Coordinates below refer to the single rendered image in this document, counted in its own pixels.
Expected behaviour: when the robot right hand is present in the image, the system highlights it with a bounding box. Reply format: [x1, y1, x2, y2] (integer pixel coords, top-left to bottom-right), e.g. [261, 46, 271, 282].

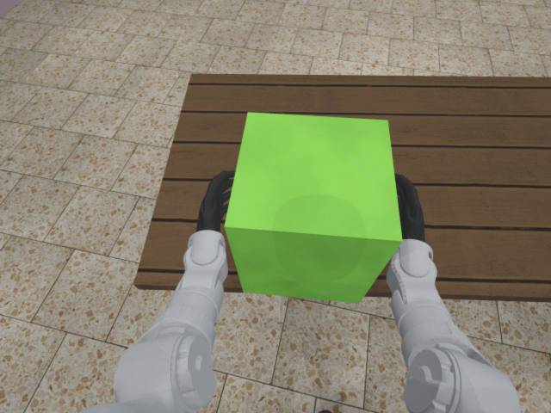
[394, 173, 425, 242]

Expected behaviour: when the robot right upper arm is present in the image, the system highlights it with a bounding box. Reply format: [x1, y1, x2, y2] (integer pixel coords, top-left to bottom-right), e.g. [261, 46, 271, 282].
[403, 347, 520, 413]

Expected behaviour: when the table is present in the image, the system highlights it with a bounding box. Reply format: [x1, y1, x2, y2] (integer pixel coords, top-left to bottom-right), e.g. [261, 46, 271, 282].
[134, 74, 551, 303]

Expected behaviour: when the robot left upper arm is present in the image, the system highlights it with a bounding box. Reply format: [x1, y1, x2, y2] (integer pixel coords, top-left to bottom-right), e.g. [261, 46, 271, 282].
[79, 333, 216, 413]

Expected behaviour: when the right robot forearm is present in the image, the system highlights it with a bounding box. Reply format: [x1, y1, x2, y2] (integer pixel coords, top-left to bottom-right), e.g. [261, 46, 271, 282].
[387, 239, 520, 407]

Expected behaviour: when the carton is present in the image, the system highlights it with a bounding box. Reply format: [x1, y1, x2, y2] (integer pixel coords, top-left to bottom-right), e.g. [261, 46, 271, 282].
[224, 112, 403, 304]

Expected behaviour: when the robot left hand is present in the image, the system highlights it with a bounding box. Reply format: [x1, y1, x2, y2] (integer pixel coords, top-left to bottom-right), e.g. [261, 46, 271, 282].
[196, 170, 236, 232]

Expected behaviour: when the left robot forearm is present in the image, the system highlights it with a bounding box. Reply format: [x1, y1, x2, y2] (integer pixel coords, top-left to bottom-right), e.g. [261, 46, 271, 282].
[114, 230, 228, 402]

